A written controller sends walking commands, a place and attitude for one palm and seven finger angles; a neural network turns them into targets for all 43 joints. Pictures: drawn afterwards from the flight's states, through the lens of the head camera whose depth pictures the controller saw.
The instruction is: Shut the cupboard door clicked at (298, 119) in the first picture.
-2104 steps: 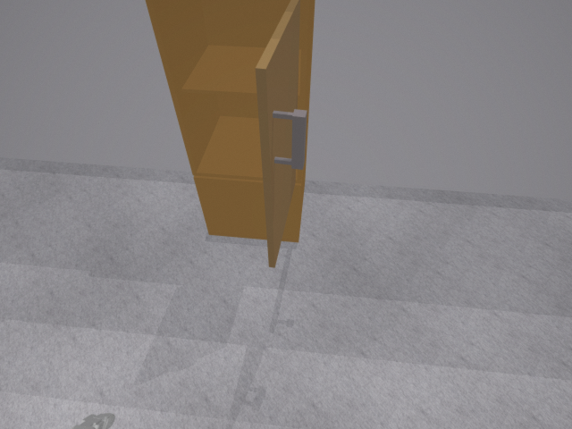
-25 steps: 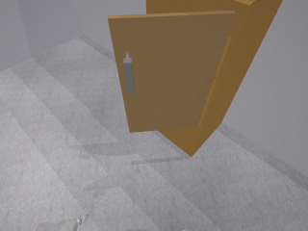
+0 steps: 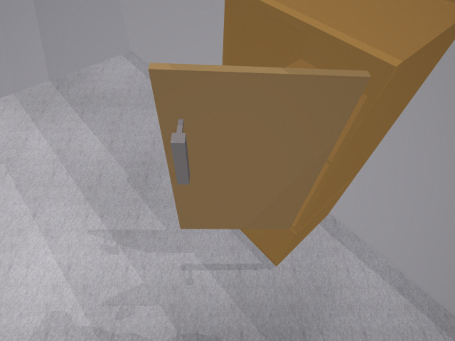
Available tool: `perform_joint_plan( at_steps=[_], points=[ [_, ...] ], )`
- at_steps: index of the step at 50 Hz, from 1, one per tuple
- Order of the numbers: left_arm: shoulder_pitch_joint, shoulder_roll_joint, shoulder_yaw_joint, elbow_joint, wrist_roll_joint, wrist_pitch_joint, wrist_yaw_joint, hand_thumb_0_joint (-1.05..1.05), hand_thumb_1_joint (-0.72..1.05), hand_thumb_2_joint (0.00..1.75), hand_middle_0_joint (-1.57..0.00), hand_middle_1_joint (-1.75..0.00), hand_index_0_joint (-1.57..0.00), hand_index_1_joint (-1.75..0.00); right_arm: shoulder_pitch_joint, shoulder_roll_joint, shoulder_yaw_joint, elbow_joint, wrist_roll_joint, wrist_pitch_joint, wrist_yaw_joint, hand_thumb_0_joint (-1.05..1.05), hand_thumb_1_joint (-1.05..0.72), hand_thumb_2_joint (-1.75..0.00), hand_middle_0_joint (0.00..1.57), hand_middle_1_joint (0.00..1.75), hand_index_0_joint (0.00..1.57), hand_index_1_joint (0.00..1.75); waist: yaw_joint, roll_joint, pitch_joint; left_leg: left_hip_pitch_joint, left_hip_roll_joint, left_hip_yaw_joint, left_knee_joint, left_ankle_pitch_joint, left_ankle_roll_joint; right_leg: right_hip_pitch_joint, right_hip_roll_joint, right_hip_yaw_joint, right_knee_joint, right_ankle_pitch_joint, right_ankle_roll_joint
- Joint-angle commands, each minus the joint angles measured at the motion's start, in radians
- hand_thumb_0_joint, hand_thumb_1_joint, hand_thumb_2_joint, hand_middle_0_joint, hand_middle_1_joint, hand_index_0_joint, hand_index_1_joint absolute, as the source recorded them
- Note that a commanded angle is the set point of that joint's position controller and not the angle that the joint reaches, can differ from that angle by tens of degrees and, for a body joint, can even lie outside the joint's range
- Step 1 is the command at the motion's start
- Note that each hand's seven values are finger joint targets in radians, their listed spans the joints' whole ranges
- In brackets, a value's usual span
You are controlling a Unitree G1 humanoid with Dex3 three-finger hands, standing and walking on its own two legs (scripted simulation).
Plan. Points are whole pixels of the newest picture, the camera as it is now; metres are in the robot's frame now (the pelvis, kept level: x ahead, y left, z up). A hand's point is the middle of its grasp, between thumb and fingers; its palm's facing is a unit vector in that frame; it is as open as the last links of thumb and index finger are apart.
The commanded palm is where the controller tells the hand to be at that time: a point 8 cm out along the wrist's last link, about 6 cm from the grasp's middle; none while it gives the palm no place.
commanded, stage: come to a stop and stand still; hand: left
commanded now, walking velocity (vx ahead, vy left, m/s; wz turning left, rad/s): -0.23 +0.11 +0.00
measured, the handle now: (182, 152) +0.45 +0.13 +0.04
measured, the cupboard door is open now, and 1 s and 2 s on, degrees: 49 49 49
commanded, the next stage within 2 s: look again from close up in 0.96 s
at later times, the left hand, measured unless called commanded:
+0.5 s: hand out of the picture +0.04 +0.24 -0.18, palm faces +0.05 -0.96 -0.27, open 7.3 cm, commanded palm none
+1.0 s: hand out of the picture +0.01 +0.24 -0.16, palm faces -0.02 -0.97 -0.22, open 7.3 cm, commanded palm none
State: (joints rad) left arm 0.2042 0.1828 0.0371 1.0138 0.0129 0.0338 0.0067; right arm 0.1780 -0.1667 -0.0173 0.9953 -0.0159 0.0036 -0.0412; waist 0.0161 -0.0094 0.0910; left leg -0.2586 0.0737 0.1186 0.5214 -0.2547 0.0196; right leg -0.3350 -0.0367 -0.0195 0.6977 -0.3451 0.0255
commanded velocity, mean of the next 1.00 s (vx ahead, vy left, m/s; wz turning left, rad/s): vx -0.04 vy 0.04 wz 0.00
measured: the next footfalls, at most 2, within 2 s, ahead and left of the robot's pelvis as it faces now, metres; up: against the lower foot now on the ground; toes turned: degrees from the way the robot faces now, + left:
right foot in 0.04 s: +0.06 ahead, -0.17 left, +0.00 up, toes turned -2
left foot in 0.40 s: +0.03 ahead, +0.11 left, +0.00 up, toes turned +5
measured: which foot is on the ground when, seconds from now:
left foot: down 0.00-0.08, up 0.10-0.38, down 0.40-1.00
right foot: up 0.00-0.02, down 0.04-0.42, up 0.44-0.62, down 0.64-1.00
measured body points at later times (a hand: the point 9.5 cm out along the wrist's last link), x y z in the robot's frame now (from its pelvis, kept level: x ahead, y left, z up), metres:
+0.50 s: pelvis +0.00 +0.03 -0.01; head +0.01 +0.04 +0.44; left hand +0.04 +0.29 -0.16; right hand +0.10 -0.22 -0.14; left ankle -0.01 +0.11 -0.74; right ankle +0.00 -0.14 -0.71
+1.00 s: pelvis -0.03 +0.06 +0.00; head -0.02 +0.05 +0.45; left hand +0.01 +0.29 -0.15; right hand -0.04 -0.17 -0.16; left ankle -0.01 +0.11 -0.74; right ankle -0.01 -0.06 -0.74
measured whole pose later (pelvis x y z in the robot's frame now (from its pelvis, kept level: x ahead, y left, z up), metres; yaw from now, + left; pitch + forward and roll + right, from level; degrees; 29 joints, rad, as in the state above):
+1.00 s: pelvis -0.03 +0.06 +0.00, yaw -2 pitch +0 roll +1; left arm 0.27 0.16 -0.01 1.01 0.02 0.02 0.03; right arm 0.34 -0.20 0.00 1.03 -0.02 0.00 -0.02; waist 0.00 0.02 0.02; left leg -0.21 -0.08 0.15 0.38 -0.19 0.10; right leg -0.26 -0.03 0.01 0.49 -0.23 0.00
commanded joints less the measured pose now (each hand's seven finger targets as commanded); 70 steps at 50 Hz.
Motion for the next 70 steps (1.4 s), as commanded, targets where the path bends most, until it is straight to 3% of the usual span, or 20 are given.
perform_joint_plan(
  at_steps=[1,3,4,5,7,11,15,18,19,21,22,24,28,31,33,34,35,39,41,70],
  points=[
    [0.117,0.113,0.028,-0.033,0.015,-0.015,0.017,0.0,0.9,0.9,-0.2,-0.3,-0.2,-0.3,0.009,-0.179,-0.068,-0.047,0.006,0.016,0.004,0.0,-0.9,-0.9,0.2,0.3,0.2,0.3,0.01,0.083,-0.135,0.05,0.125,-0.078,-0.009,0.418,0.04,0.128,-0.02,0.017,-0.168,0.383,-0.022],
    [0.085,0.198,0.037,-0.053,0.025,-0.021,0.017,0.0,0.9,0.9,-0.2,-0.3,-0.2,-0.3,0.047,-0.128,-0.071,-0.059,0.01,0.03,0.02,0.0,-0.9,-0.9,0.2,0.3,0.2,0.3,-0.01,-0.08,-0.127,-0.029,-0.037,0.002,0.174,-0.003,-0.033,0.108,-0.232,0.22,-0.265,0.655,-0.121],
    [0.089,0.232,0.043,-0.051,0.022,-0.027,0.019,0.0,0.9,0.9,-0.2,-0.3,-0.2,-0.3,0.047,-0.089,-0.067,-0.068,0.01,0.043,0.021,0.0,-0.9,-0.9,0.2,0.3,0.2,0.3,0.002,-0.187,-0.122,-0.087,-0.094,-0.016,0.335,-0.293,-0.049,0.128,-0.341,0.324,-0.342,0.771,-0.197],
    [0.103,0.23,0.046,-0.043,0.02,-0.03,0.025,0.0,0.9,0.9,-0.2,-0.3,-0.2,-0.3,0.008,-0.099,-0.065,-0.077,0.007,0.051,0.017,0.0,-0.9,-0.9,0.2,0.3,0.2,0.3,0.03,-0.221,-0.124,-0.144,-0.086,-0.098,0.47,-0.381,-0.041,0.153,-0.363,0.347,-0.332,0.884,-0.236],
    [0.073,0.214,0.051,-0.042,0.02,-0.029,0.037,0.0,0.9,0.9,-0.2,-0.3,-0.2,-0.3,0.007,-0.119,-0.066,-0.075,0.009,0.048,0.014,0.0,-0.9,-0.9,0.2,0.3,0.2,0.3,0.018,-0.225,-0.152,-0.248,-0.08,-0.152,0.616,-0.345,-0.05,0.274,-0.339,0.29,-0.259,1.039,-0.253],
    [0.064,0.208,0.059,-0.06,0.018,-0.028,0.046,0.0,0.9,0.9,-0.2,-0.3,-0.2,-0.3,-0.039,-0.127,-0.06,-0.085,0.008,0.048,0.027,0.0,-0.9,-0.9,0.2,0.3,0.2,0.3,0.036,-0.185,-0.177,-0.261,-0.077,-0.15,0.573,-0.266,-0.074,0.315,-0.313,0.207,-0.269,0.908,-0.22],
    [0.048,0.225,0.064,-0.071,0.026,-0.025,0.043,0.0,0.9,0.9,-0.2,-0.3,-0.2,-0.3,-0.022,-0.114,-0.048,-0.092,0.012,0.039,0.034,0.0,-0.9,-0.9,0.2,0.3,0.2,0.3,0.028,-0.214,-0.176,-0.152,-0.075,-0.117,0.311,-0.237,-0.072,0.27,-0.293,0.186,-0.274,0.799,-0.207],
    [0.0,0.22,0.059,-0.072,0.015,-0.016,0.036,0.0,0.9,0.9,-0.2,-0.3,-0.2,-0.3,0.104,-0.113,-0.044,-0.051,0.01,0.028,0.033,0.0,-0.9,-0.9,0.2,0.3,0.2,0.3,-0.036,-0.187,-0.17,0.081,-0.082,-0.066,-0.054,0.042,-0.064,0.132,-0.223,0.135,-0.221,0.512,-0.121],
    [0.026,0.185,0.029,-0.09,0.002,-0.04,0.079,0.0,0.9,0.9,-0.2,-0.3,-0.2,-0.3,0.107,-0.183,-0.063,-0.119,0.021,-0.004,0.035,0.0,-0.9,-0.9,0.2,0.3,0.2,0.3,-0.064,0.118,-0.314,0.119,-0.007,-0.028,-0.105,0.154,-0.065,0.24,-0.164,0.107,-0.066,0.627,-0.07],
    [0.079,0.121,0.003,-0.133,0.003,-0.01,0.062,0.0,0.9,0.9,-0.2,-0.3,-0.2,-0.3,0.081,-0.227,-0.059,-0.183,-0.011,-0.003,0.038,0.0,-0.9,-0.9,0.2,0.3,0.2,0.3,-0.011,0.421,-0.258,0.141,0.199,-0.263,-0.098,0.629,0.057,-0.032,-0.019,-0.026,0.105,-0.153,-0.029],
    [0.02,0.127,-0.004,-0.136,0.011,0.007,0.056,0.0,0.9,0.9,-0.2,-0.3,-0.2,-0.3,0.073,-0.202,-0.057,-0.198,-0.016,0.002,0.024,0.0,-0.9,-0.9,0.2,0.3,0.2,0.3,-0.04,0.384,-0.15,0.094,0.166,-0.255,-0.116,0.737,0.076,-0.102,0.023,-0.019,0.239,-0.207,-0.026],
    [0.017,0.115,0.001,-0.129,0.006,0.014,0.046,0.0,0.9,0.9,-0.2,-0.3,-0.2,-0.3,0.029,-0.178,-0.042,-0.214,-0.014,0.006,0.014,0.0,-0.9,-0.9,0.2,0.3,0.2,0.3,-0.007,0.249,-0.053,-0.043,0.158,-0.212,-0.116,0.619,0.116,-0.091,0.005,0.05,0.32,-0.164,-0.035],
    [0.074,0.093,-0.002,-0.123,0.007,-0.003,0.027,0.0,0.9,0.9,-0.2,-0.3,-0.2,-0.3,0.03,-0.175,-0.04,-0.231,-0.013,-0.002,0.023,0.0,-0.9,-0.9,0.2,0.3,0.2,0.3,0.014,0.076,-0.071,-0.077,0.152,-0.247,-0.169,0.185,0.149,0.019,0.008,-0.01,0.083,-0.071,-0.035],
    [0.112,0.114,-0.004,-0.123,0.016,-0.025,0.032,0.0,0.9,0.9,-0.2,-0.3,-0.2,-0.3,0.046,-0.131,-0.029,-0.217,-0.001,-0.005,0.023,0.0,-0.9,-0.9,0.2,0.3,0.2,0.3,0.013,-0.027,-0.055,-0.134,0.063,-0.227,-0.127,-0.124,0.075,0.096,-0.046,0.124,-0.235,0.047,-0.085],
    [0.06,0.157,-0.013,-0.143,0.016,-0.037,0.03,0.0,0.9,0.9,-0.2,-0.3,-0.2,-0.3,0.112,-0.104,-0.023,-0.195,0.004,-0.002,0.029,0.0,-0.9,-0.9,0.2,0.3,0.2,0.3,-0.054,-0.052,-0.065,0.011,-0.041,-0.157,-0.081,-0.147,0.027,-0.089,-0.147,0.271,-0.324,-0.097,-0.154],
    [0.035,0.158,-0.011,-0.148,0.012,-0.046,0.031,0.0,0.9,0.9,-0.2,-0.3,-0.2,-0.3,0.14,-0.102,-0.021,-0.174,0.001,0.001,0.029,0.0,-0.9,-0.9,0.2,0.3,0.2,0.3,-0.064,-0.176,-0.089,0.069,-0.038,-0.133,-0.051,-0.093,0.024,-0.106,-0.126,0.255,-0.336,-0.116,-0.145],
    [0.016,0.142,-0.012,-0.152,0.011,-0.045,0.033,0.0,0.9,0.9,-0.2,-0.3,-0.2,-0.3,0.162,-0.103,-0.027,-0.162,-0.001,-0.002,0.028,0.0,-0.9,-0.9,0.2,0.3,0.2,0.3,-0.071,-0.208,-0.079,0.092,-0.033,-0.134,-0.059,-0.065,0.026,-0.123,-0.115,0.229,-0.335,-0.113,-0.136],
    [0.063,0.106,-0.018,-0.128,0.005,-0.034,0.031,0.0,0.9,0.9,-0.2,-0.3,-0.2,-0.3,0.138,-0.126,-0.016,-0.122,-0.006,-0.027,0.025,0.0,-0.9,-0.9,0.2,0.3,0.2,0.3,-0.028,0.017,-0.047,0.013,0.058,-0.242,-0.257,-0.095,0.045,-0.015,-0.028,0.117,-0.233,0.028,-0.084],
    [0.096,0.098,-0.02,-0.104,0.009,-0.032,0.031,0.0,0.9,0.9,-0.2,-0.3,-0.2,-0.3,0.122,-0.129,-0.013,-0.106,-0.005,-0.034,0.022,0.0,-0.9,-0.9,0.2,0.3,0.2,0.3,-0.005,0.051,-0.047,-0.019,0.073,-0.254,-0.295,-0.086,0.051,0.048,-0.025,0.089,-0.217,0.08,-0.08],
    [0.133,0.037,-0.049,0.076,-0.002,-0.053,0.036,0.0,0.9,0.9,-0.2,-0.3,-0.2,-0.3,0.17,-0.072,0.017,0.102,0.008,-0.043,0.004,0.0,-0.9,-0.9,0.2,0.3,0.2,0.3,-0.022,-0.021,-0.042,0.119,0.044,-0.159,-0.239,0.15,0.031,0.102,-0.066,0.118,-0.332,0.223,-0.072]
  ],
)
